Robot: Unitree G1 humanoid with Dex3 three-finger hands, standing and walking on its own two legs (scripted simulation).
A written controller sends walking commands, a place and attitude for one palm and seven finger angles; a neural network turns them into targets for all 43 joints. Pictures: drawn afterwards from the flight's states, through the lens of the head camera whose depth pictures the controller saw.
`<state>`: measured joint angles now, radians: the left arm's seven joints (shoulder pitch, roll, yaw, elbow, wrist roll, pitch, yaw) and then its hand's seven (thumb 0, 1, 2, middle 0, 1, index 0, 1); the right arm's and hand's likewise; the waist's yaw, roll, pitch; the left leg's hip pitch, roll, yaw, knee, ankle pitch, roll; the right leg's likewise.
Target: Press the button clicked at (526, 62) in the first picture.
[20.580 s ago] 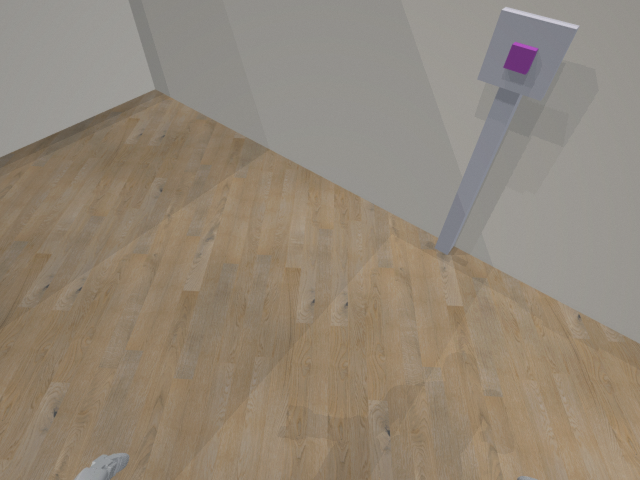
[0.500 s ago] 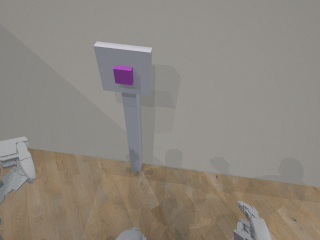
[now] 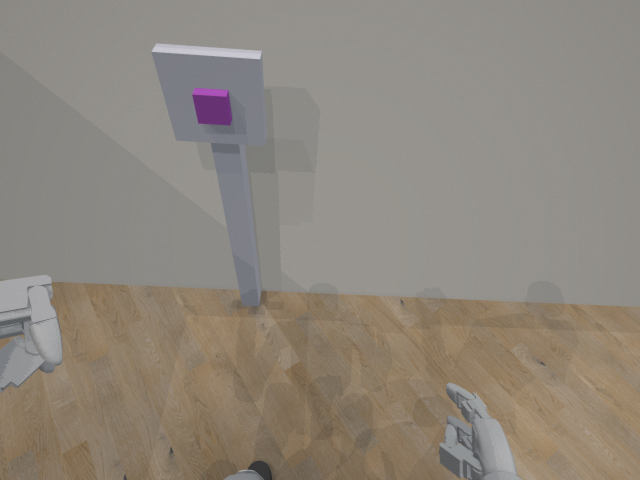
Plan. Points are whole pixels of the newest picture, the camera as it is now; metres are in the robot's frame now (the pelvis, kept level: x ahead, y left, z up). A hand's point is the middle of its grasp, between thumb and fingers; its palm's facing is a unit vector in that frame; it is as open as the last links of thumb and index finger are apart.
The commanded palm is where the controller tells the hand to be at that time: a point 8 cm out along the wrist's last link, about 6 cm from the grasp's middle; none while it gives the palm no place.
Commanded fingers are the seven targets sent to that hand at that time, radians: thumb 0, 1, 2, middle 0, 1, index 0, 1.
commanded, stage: stop stepping back and stand still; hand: left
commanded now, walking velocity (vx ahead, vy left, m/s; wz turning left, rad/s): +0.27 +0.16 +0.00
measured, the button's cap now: (213, 106) +0.71 +0.23 +0.06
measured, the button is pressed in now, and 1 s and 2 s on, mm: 0 0 0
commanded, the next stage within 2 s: let the arm hang, fingers relaxed in 0.82 s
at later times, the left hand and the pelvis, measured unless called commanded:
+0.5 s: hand out of the picture +0.12 +0.25 +0.18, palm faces +0.38 -0.82 -0.42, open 3.1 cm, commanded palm +0.07 +0.29 +0.18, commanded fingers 0.00 0.90 0.90 -1.30 -1.50 -1.30 -1.50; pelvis -0.06 +0.01 +0.01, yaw +1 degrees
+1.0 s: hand out of the picture +0.11 +0.29 +0.07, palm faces +0.27 -0.85 -0.45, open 3.0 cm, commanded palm none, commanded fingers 0.00 0.90 0.90 -1.12 -1.30 -1.12 -1.30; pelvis -0.08 +0.03 +0.00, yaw +3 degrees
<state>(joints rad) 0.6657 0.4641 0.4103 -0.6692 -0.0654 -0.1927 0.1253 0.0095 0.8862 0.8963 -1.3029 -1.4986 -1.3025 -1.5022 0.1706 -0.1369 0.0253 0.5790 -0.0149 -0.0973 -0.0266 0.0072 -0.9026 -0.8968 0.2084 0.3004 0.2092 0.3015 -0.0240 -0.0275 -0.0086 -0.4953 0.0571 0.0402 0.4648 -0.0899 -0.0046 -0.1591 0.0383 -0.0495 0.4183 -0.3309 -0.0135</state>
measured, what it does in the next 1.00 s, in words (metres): steps on the spot: left foot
